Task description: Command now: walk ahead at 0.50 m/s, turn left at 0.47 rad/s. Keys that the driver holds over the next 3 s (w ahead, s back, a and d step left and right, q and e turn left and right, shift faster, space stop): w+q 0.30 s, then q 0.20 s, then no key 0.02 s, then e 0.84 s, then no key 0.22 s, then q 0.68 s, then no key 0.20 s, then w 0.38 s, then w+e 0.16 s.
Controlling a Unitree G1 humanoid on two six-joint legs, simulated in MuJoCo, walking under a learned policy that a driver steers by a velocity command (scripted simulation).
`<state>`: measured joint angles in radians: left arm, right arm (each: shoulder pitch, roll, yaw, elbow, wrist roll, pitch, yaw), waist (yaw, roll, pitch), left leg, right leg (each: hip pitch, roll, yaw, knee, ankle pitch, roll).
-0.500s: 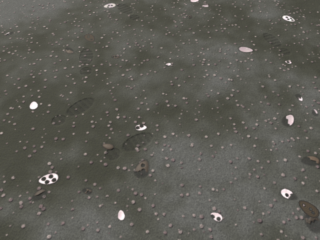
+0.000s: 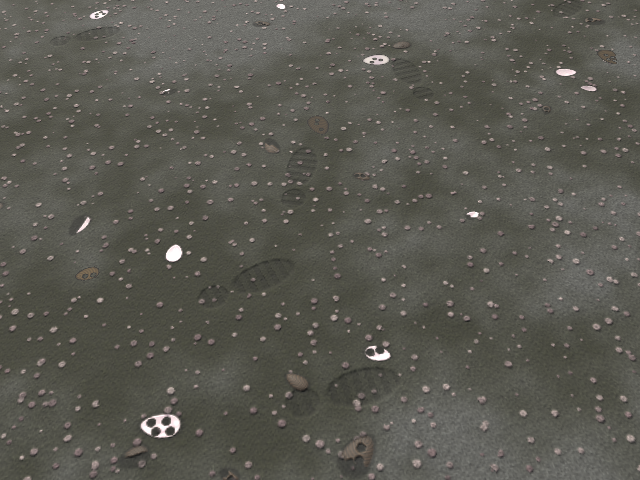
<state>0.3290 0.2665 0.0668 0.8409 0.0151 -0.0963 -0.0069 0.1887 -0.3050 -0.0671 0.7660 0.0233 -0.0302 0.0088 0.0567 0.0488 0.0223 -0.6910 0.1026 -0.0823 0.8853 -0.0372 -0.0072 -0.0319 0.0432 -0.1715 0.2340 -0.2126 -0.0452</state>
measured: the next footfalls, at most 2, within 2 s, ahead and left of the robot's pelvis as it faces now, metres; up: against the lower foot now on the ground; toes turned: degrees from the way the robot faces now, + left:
left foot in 0.22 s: +0.28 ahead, +0.14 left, +0.00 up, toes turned +11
right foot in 0.66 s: +0.53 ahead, +0.02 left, +0.00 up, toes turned +23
